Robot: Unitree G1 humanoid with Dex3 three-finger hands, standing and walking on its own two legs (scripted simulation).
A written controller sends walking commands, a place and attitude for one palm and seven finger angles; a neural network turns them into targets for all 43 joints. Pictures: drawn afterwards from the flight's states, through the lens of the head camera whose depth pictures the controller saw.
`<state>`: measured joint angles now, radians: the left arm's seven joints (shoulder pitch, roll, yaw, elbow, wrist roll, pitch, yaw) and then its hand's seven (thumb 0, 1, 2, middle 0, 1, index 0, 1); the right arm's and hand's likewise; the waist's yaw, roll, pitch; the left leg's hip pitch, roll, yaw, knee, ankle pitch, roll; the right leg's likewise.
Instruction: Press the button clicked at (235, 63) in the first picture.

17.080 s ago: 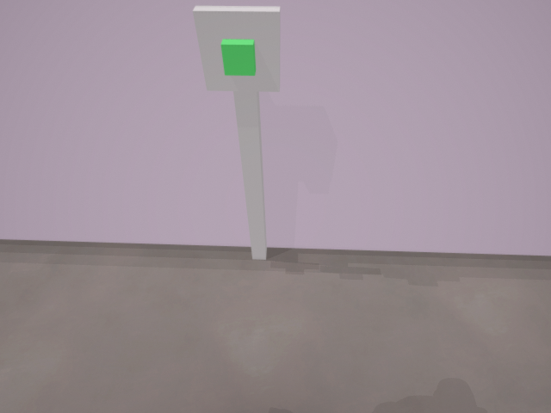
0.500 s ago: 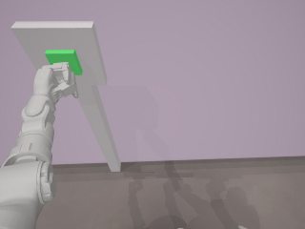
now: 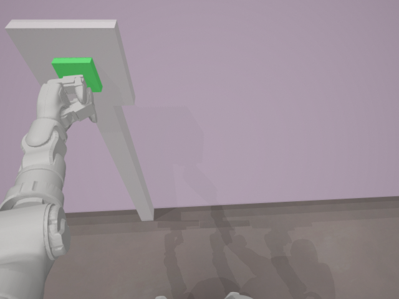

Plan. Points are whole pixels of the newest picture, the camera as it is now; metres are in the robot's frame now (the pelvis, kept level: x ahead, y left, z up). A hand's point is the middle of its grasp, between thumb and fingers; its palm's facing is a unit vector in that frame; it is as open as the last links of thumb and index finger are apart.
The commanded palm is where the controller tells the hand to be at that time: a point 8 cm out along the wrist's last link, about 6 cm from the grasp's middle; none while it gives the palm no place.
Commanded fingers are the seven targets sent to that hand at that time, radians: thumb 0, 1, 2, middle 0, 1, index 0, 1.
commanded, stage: pull the fist back off the button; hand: left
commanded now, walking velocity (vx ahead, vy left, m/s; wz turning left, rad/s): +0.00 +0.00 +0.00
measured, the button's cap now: (79, 73) +0.52 +0.23 +0.17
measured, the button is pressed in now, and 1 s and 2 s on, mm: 9 0 0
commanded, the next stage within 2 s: draw the hand back to the body in 0.78 s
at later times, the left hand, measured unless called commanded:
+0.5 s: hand (87, 122) +0.42 +0.21 +0.13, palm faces +0.06 -1.00 -0.02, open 3.0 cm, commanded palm +0.37 +0.25 +0.14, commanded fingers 0.00 0.90 0.90 -1.30 -1.50 -1.30 -1.50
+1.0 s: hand (84, 139) +0.37 +0.20 +0.14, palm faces +0.07 -1.00 -0.04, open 3.1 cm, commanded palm +0.33 +0.25 +0.14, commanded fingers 0.00 0.90 0.90 -1.30 -1.50 -1.30 -1.50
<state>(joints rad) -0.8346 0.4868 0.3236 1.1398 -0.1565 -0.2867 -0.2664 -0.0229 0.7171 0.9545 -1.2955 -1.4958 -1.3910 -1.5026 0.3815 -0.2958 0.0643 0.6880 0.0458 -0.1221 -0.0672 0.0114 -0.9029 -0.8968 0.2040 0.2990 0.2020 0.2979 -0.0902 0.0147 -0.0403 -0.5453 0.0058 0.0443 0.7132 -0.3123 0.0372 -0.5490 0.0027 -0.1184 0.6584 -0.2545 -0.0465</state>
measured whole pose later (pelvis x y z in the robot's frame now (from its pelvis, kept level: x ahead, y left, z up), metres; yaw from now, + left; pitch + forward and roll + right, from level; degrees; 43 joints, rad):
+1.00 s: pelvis +0.05 -0.01 +0.02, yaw +0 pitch +1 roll +0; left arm -0.14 0.27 0.25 0.21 -0.24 0.00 -0.20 0.02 0.90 0.90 -1.30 -1.50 -1.30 -1.50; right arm 0.21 -0.25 0.07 0.60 0.05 -0.10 -0.08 0.01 -0.90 -0.90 0.20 0.30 0.20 0.30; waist 0.02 0.05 -0.04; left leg -0.23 0.00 0.05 0.54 -0.33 0.02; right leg -0.26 0.01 -0.10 0.54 -0.29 -0.05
